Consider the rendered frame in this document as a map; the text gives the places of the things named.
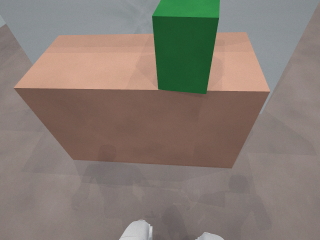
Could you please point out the pedestal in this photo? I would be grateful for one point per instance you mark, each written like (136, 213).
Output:
(98, 96)

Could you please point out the left robot thigh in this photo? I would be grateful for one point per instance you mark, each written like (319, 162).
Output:
(138, 230)

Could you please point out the carton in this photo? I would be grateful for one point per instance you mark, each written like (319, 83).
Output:
(184, 38)

